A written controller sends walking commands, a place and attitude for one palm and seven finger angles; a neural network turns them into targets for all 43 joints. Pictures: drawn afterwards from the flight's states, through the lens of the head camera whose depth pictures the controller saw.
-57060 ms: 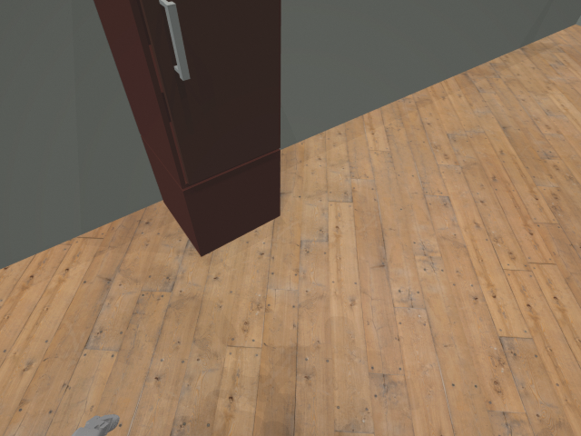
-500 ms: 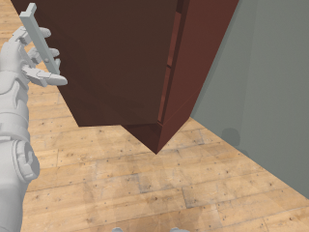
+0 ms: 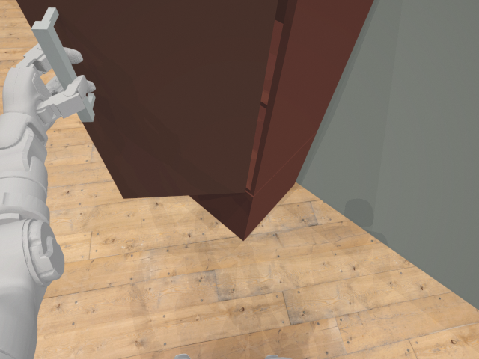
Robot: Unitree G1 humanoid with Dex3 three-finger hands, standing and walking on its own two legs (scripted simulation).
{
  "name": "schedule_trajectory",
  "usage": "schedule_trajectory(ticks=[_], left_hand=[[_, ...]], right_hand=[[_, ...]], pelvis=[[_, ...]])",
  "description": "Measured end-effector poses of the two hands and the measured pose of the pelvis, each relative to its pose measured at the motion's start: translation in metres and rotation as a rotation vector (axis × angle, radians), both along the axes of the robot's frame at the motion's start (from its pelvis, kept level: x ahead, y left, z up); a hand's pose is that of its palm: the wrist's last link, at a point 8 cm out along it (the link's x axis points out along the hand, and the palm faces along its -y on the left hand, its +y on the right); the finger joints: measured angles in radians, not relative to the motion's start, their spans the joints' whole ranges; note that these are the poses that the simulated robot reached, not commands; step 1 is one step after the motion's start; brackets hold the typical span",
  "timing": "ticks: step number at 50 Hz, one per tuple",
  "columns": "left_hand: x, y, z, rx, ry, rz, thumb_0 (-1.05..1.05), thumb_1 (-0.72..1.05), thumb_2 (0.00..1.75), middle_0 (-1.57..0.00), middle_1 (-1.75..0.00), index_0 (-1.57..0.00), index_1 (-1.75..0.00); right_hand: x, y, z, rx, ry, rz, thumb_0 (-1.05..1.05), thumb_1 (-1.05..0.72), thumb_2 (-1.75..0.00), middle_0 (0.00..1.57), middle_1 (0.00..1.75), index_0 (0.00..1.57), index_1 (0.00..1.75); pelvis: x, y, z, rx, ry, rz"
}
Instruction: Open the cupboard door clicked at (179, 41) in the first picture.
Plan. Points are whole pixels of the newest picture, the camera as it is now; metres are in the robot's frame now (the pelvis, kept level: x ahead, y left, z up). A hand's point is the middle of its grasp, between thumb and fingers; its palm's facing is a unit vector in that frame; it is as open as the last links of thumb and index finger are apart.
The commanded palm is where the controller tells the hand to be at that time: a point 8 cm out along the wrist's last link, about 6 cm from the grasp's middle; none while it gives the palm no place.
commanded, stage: close the thumb around the handle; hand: left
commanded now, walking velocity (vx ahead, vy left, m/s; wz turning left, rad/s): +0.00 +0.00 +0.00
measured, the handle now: (71, 70) +0.55 +0.24 +0.15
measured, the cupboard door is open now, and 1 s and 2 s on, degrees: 46 84 93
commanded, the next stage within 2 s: pull the door open along its arc in 0.10 s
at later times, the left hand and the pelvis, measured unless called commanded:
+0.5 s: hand (79, 107) +0.47 +0.21 +0.14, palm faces +0.01 -1.00 +0.00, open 5.7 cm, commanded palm +0.42 +0.27 +0.14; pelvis +0.01 +0.00 +0.00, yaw -1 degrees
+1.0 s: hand (141, 197) +0.31 +0.11 +0.15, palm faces +0.30 -0.95 +0.09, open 6.2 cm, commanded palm +0.25 +0.18 +0.14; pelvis +0.00 -0.03 +0.02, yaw +0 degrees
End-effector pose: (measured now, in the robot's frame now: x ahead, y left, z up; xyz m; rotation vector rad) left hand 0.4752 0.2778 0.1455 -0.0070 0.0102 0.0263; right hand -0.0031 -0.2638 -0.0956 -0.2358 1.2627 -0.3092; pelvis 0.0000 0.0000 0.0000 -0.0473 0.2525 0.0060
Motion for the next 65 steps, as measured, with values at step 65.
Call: schedule_trajectory(ticks=[65], left_hand=[[-0.244,-0.188,0.005,-0.012,0.004,0.383,0.02,0.65,0.74,-0.34,-1.27,-0.33,-1.32]], right_hand=[[0.185,0.005,0.034,0.179,-0.495,0.277,0.01,-0.9,-0.9,0.2,0.3,0.2,0.3]], pelvis=[[0.003,-0.054,0.02,0.058,-0.3,0.033]])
